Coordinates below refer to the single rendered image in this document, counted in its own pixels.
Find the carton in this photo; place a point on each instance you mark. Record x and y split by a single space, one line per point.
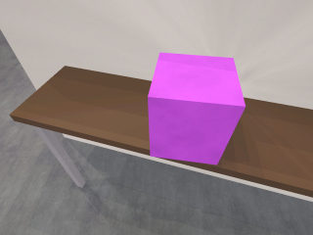
194 105

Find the table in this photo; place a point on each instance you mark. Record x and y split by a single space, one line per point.
272 143

